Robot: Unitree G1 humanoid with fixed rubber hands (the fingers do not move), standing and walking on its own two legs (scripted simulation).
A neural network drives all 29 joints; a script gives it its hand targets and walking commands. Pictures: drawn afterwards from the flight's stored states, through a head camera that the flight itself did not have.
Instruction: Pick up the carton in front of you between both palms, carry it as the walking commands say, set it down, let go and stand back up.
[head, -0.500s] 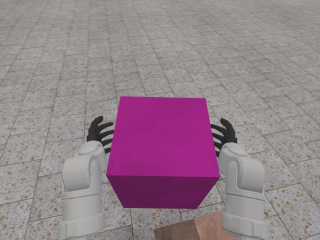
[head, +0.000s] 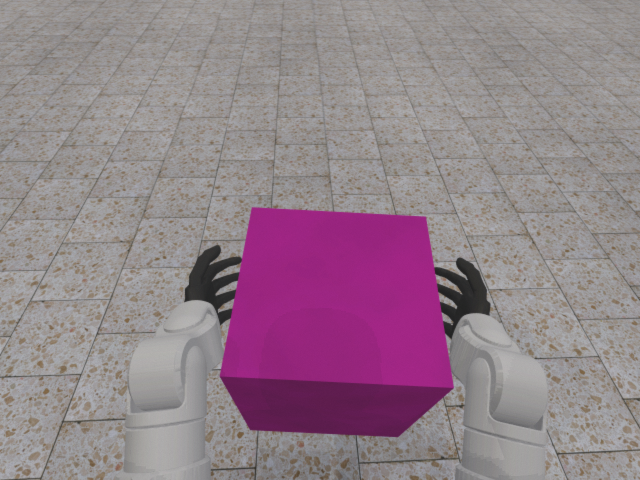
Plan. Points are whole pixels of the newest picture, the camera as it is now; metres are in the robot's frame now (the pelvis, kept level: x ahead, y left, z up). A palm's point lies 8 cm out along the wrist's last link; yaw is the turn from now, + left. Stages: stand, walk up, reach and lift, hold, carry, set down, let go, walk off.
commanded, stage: carry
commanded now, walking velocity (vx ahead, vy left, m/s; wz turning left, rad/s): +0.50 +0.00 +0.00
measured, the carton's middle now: (331, 331) +0.32 +0.02 +0.02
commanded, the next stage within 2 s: none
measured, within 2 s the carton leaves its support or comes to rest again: neither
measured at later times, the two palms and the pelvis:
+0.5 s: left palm (267, 155) +0.67 +0.16 +0.04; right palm (427, 174) +0.64 -0.14 +0.04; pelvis +0.36 +0.04 -0.01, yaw -3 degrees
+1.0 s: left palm (301, 72) +0.94 +0.13 +0.09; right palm (432, 82) +0.94 -0.17 +0.08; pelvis +0.72 -0.02 -0.01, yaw +0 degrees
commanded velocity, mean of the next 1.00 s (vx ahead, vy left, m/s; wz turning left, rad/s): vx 0.50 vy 0.00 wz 0.00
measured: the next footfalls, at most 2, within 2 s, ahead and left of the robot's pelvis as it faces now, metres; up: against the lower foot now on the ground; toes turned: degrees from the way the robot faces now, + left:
left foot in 0.22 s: +0.38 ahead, +0.10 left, -0.02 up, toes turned +6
right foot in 0.70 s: +0.69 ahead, -0.10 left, -0.02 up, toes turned -12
